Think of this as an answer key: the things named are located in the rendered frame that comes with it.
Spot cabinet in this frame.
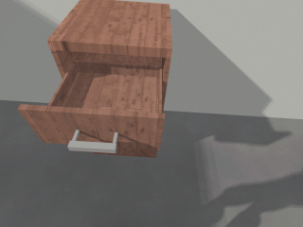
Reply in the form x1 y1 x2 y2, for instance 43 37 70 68
46 0 172 158

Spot handle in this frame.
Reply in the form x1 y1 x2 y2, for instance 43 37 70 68
67 130 118 153

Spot drawer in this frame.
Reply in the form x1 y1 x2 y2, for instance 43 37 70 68
17 60 166 150

